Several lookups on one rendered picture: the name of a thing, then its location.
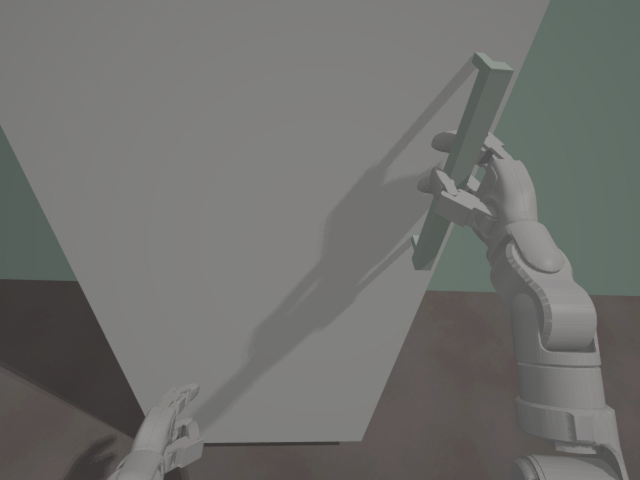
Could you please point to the right robot upper arm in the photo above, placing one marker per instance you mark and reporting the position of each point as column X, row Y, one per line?
column 548, row 467

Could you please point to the robot left hand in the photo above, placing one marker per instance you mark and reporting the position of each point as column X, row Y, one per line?
column 178, row 442

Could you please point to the fridge door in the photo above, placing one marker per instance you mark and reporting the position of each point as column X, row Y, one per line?
column 234, row 185

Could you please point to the left robot forearm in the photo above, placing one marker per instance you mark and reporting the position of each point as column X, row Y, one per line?
column 140, row 465

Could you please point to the robot right hand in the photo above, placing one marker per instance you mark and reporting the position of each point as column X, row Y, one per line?
column 505, row 195

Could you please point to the right robot forearm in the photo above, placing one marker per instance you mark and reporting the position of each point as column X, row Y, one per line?
column 555, row 342

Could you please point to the handle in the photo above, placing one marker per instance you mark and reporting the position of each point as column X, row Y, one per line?
column 485, row 98

